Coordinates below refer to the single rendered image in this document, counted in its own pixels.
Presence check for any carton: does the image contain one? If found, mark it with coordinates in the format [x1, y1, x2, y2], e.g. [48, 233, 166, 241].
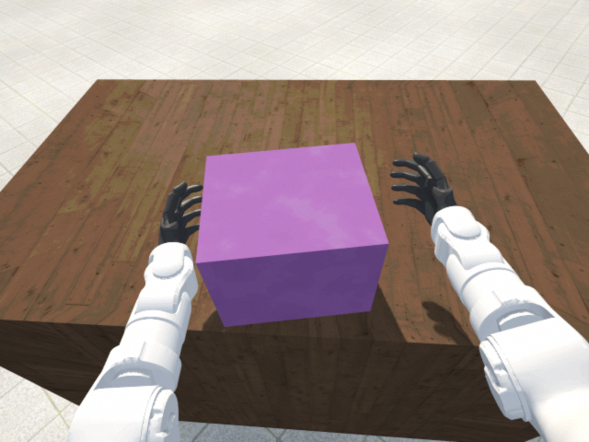
[196, 143, 389, 327]

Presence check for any right robot upper arm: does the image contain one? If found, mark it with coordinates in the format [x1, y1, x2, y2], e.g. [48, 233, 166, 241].
[479, 318, 589, 442]

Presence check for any right robot forearm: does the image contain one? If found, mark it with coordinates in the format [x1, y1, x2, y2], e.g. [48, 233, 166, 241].
[431, 206, 589, 355]

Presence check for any robot left hand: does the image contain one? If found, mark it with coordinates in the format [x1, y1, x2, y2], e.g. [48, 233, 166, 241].
[158, 181, 203, 246]

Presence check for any pedestal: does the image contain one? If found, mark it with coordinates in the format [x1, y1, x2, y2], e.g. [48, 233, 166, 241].
[0, 79, 589, 442]

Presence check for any left robot upper arm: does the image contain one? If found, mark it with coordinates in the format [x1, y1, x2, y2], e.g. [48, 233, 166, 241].
[69, 385, 180, 442]

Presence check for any robot right hand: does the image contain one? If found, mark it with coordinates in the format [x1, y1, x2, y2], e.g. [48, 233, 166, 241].
[390, 152, 457, 225]

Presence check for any left robot forearm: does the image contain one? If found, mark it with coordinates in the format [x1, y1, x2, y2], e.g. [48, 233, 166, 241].
[66, 242, 198, 442]

